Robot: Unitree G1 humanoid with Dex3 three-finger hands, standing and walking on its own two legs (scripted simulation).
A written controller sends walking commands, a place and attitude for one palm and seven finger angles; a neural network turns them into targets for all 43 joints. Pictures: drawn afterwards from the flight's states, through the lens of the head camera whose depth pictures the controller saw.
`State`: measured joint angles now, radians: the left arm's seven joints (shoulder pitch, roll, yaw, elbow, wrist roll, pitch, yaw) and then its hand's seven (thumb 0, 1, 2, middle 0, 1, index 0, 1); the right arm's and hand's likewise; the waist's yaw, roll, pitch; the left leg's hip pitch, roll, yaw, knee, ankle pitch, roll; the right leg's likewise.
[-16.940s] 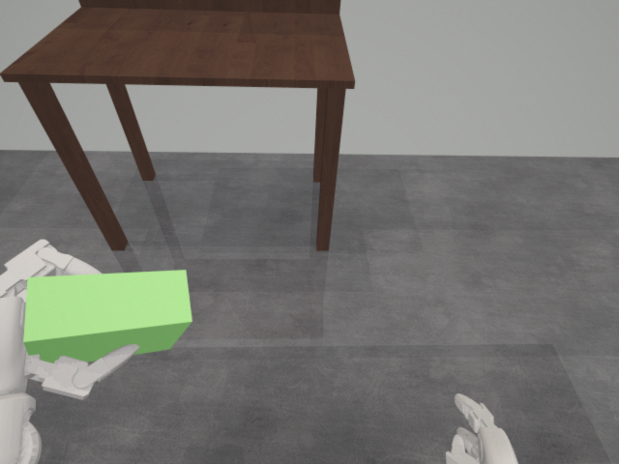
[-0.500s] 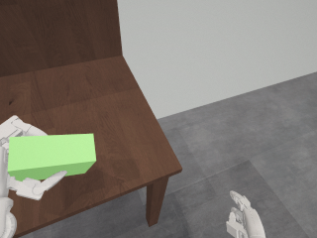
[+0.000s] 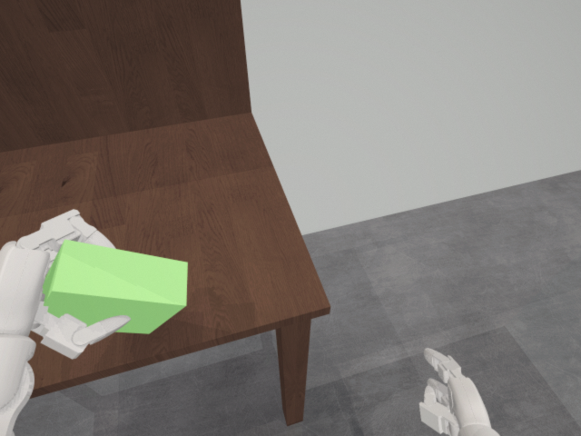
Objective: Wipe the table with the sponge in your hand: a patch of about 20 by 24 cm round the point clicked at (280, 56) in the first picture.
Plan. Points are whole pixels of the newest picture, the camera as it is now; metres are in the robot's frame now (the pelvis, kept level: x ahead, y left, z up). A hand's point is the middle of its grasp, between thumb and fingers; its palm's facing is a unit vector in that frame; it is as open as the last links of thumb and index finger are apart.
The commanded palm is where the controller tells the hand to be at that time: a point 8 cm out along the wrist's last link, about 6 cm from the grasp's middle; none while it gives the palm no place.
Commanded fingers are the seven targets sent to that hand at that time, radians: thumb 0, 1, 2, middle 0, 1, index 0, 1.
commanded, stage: turn the palm down, sponge in hand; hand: left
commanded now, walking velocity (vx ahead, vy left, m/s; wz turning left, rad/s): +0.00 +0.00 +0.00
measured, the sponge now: (132, 295) +0.24 +0.22 +0.12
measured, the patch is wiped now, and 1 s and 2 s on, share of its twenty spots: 0.00 0.00 0.00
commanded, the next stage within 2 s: move the sponge above the wiping area in 1.86 s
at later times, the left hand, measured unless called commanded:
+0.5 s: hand (84, 253) +0.24 +0.25 +0.18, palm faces +0.29 -0.47 -0.84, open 9.8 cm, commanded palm +0.20 +0.27 +0.22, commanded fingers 0.00 0.10 1.30 -1.20 -1.60 -1.20 -1.60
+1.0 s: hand (45, 251) +0.24 +0.29 +0.18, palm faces +0.22 -0.24 -0.95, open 9.8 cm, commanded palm +0.20 +0.29 +0.24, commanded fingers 0.00 0.10 1.30 -1.20 -1.60 -1.20 -1.60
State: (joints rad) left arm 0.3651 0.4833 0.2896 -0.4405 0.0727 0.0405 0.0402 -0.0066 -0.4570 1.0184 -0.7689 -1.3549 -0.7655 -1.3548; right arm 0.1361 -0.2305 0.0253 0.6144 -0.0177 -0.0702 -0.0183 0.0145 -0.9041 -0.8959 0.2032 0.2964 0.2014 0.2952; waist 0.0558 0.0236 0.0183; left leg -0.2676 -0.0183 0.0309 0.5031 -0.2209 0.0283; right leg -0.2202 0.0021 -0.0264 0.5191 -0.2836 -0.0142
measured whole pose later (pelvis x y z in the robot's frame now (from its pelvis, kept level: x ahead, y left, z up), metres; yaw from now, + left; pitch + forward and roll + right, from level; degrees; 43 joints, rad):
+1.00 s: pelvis +0.01 +0.00 +0.00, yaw +0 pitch -1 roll +0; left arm 0.23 0.67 0.18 -0.47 0.51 0.39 -0.04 0.00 -0.46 1.02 -0.77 -1.35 -0.77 -1.35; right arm 0.06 -0.26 0.05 0.59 0.05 0.05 -0.09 0.01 -0.91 -0.90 0.20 0.30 0.20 0.29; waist 0.11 0.11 -0.01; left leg -0.23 -0.02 0.03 0.47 -0.22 0.03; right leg -0.18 0.00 -0.02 0.47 -0.28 -0.01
